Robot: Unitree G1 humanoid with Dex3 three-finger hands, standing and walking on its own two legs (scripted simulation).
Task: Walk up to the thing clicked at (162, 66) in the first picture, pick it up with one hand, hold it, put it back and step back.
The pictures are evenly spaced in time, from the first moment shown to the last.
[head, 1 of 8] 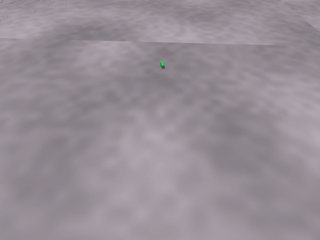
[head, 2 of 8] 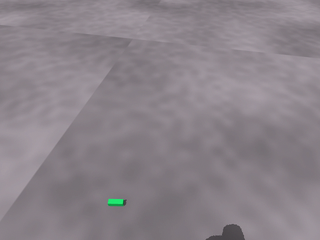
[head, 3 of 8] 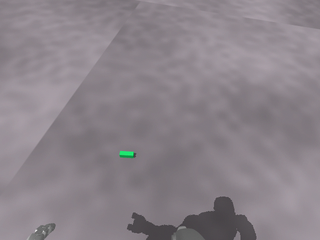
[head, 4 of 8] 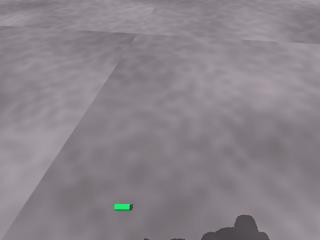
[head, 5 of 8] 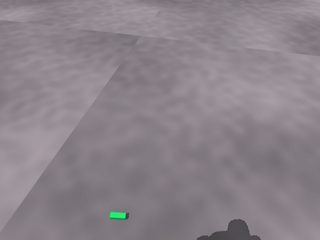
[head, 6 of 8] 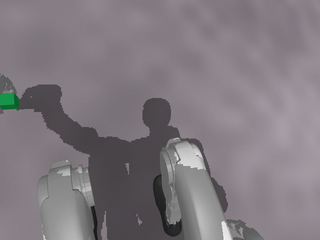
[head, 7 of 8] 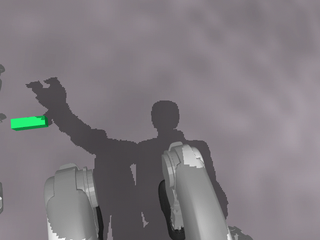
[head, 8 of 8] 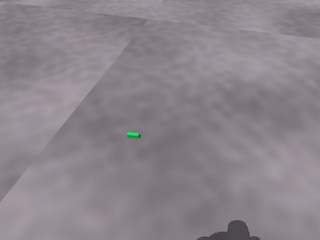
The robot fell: no
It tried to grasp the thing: yes
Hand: left
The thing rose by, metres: 0.69
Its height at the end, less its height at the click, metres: +0.00
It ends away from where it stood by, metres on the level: 0.01
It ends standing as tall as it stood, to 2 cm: yes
